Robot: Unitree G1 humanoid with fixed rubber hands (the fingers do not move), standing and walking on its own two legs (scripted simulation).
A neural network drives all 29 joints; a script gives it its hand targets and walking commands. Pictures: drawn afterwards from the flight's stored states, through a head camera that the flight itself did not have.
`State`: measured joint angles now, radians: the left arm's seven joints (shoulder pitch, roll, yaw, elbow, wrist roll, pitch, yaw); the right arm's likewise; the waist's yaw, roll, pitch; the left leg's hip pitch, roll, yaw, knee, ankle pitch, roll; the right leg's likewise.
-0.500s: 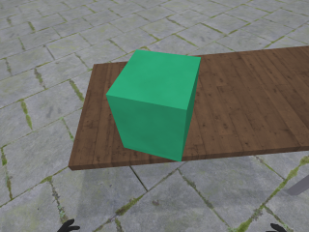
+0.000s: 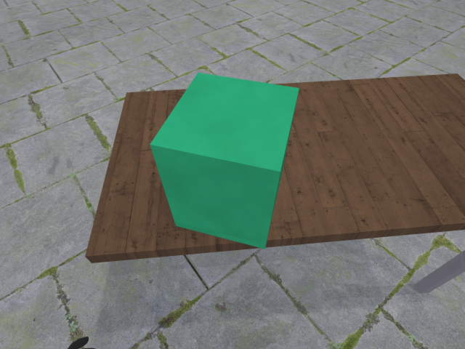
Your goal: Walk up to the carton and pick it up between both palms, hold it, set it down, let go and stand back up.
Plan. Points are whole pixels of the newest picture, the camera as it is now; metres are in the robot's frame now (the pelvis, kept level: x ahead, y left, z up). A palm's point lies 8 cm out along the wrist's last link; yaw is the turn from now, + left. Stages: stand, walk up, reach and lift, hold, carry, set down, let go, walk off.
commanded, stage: walk up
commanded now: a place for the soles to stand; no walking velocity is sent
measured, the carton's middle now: (232, 162) +0.44 +0.03 +0.05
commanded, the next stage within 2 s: none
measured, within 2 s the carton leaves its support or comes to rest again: neither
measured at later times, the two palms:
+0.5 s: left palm (107, 343) +0.15 +0.26 -0.13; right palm (443, 338) +0.15 -0.35 -0.11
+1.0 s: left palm (100, 329) +0.18 +0.28 -0.12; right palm (420, 299) +0.23 -0.35 -0.14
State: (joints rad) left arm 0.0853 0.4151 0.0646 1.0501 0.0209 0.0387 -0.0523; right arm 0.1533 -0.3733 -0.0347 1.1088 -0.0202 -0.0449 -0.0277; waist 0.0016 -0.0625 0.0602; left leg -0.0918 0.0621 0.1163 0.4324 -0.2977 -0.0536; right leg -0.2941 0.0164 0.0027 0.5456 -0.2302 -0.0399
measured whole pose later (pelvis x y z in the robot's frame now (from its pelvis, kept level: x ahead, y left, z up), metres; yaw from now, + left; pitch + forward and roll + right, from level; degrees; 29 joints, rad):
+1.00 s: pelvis +0.08 -0.05 -0.03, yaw +2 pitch -3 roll +1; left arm 0.07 0.41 0.05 0.95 -0.01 -0.02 0.04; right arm 0.03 -0.39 -0.06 0.92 -0.01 0.02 -0.01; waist 0.01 0.01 0.20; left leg -0.33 0.04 -0.03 0.79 -0.40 -0.05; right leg -0.28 -0.01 0.03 0.76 -0.40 0.00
